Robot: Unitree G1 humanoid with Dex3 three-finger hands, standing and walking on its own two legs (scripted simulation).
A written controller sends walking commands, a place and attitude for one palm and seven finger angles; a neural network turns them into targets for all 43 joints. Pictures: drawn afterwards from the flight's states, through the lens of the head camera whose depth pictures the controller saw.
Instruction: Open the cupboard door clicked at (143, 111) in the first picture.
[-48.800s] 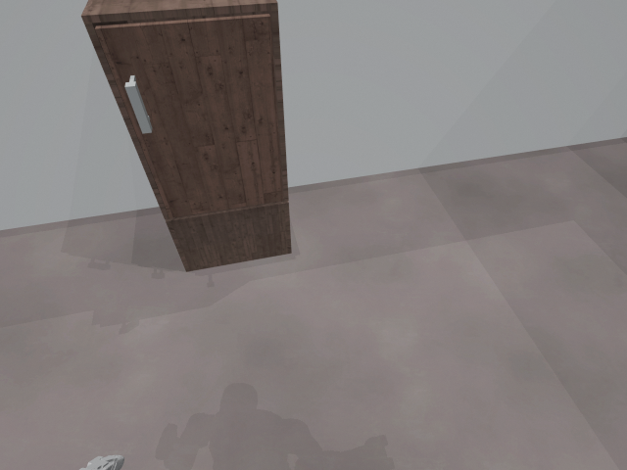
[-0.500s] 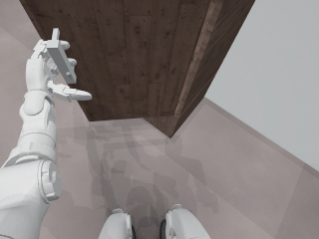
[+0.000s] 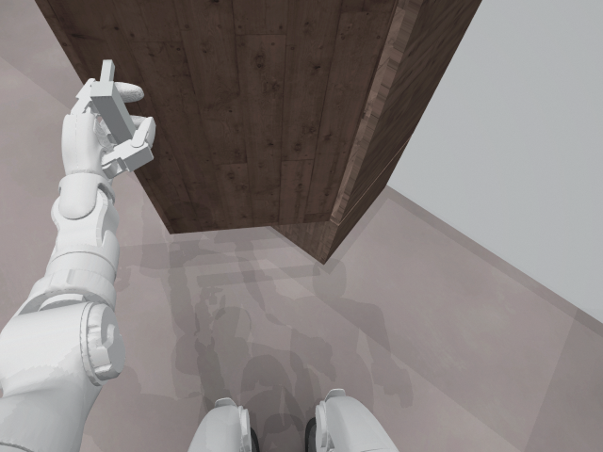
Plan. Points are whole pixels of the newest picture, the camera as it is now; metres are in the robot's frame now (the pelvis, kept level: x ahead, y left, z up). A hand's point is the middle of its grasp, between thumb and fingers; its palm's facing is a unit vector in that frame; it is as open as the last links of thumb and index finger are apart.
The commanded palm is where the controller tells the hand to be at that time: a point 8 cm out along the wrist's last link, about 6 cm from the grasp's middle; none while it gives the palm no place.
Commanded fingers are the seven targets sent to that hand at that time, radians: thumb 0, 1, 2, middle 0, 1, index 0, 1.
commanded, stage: close the thumb around the handle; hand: left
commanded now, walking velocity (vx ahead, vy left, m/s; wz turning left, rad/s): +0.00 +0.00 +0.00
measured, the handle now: (123, 114) +0.55 +0.20 +0.06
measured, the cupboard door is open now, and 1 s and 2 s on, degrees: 45 73 88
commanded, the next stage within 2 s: pull the door open along its arc in 0.14 s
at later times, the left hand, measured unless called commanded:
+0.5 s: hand (143, 157) +0.48 +0.17 +0.06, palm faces +0.07 -1.00 -0.01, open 5.7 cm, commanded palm +0.42 +0.21 +0.06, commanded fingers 0.00 0.90 0.90 -0.40 -1.35 -0.40 -1.35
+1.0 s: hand (199, 247) +0.35 +0.09 +0.06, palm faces +0.44 -0.90 +0.01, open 5.9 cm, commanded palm +0.29 +0.13 +0.06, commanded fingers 0.00 0.90 0.90 -0.40 -1.35 -0.40 -1.35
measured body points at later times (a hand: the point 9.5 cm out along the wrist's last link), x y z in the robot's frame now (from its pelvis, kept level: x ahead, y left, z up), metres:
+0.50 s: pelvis +0.01 +0.00 +0.01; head +0.13 +0.01 +0.44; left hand +0.47 +0.22 +0.06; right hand +0.02 -0.26 -0.11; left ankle +0.01 +0.09 -0.66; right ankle +0.01 -0.10 -0.66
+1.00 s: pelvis +0.01 -0.02 +0.02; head +0.08 -0.02 +0.46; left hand +0.32 +0.14 +0.06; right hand +0.19 -0.23 -0.09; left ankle +0.01 +0.09 -0.66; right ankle +0.01 -0.10 -0.66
